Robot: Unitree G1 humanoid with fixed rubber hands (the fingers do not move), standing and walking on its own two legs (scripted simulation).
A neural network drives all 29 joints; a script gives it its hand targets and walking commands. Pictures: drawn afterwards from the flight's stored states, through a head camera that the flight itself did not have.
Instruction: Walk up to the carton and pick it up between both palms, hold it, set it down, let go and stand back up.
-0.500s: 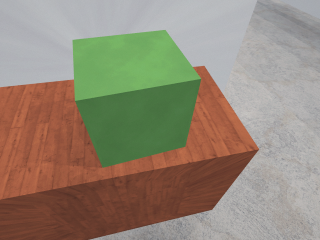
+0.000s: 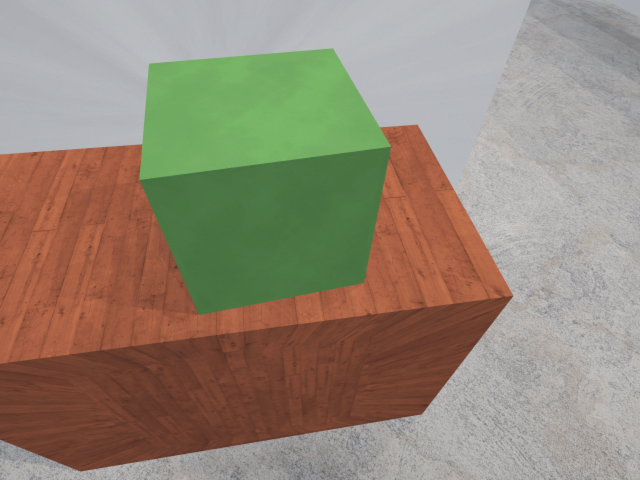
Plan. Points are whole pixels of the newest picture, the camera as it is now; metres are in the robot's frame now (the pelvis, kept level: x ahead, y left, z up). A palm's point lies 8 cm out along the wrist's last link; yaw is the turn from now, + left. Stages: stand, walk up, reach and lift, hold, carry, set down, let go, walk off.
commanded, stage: walk up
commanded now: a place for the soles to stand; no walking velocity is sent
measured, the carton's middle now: (265, 182) +0.53 +0.07 +0.06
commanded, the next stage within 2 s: none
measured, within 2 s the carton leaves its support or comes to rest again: neither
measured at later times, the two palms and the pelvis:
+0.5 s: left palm out of the picture +0.01 +0.23 -0.15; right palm out of the picture -0.01 -0.24 -0.13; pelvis +0.00 -0.01 +0.00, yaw +4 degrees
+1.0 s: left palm out of the picture +0.00 +0.23 -0.15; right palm out of the picture +0.05 -0.25 -0.13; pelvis -0.01 -0.02 +0.00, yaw +11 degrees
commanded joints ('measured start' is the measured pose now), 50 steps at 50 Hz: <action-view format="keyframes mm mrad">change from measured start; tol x8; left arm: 1 2 178 31 -53 0 -9 10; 50 51 184 54 -66 26 -18 -1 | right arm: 1 121 -130 -22 -32 3 -25 -11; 50 39 -159 -47 -88 -2 -45 -27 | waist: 1 -2 -66 3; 14 3 -36 5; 18 29 85 -31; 27 21 10 -52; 35 23 96 -42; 39 7 -69 -14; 48 31 133 -69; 50 29 43 -83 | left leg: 1 -31 47 -94 -109 6 82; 14 -37 48 -132 -129 -8 86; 33 -137 74 -227 -107 197 108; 41 -136 -14 -187 -1 23 80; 46 -207 92 -367 -111 123 130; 50 -233 45 -307 -14 233 111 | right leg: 1 -57 -147 183 -227 -40 6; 9 15 -150 164 -241 -32 27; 14 -97 -142 125 -260 -132 25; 21 54 -134 70 -159 59 17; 25 -13 -132 46 -141 94 7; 36 49 -168 33 -137 41 22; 41 -77 -211 80 -239 -137 -39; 44 -62 -180 21 -161 -146 -28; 47 29 -136 -48 -50 -28 15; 50 107 -178 2 -113 91 3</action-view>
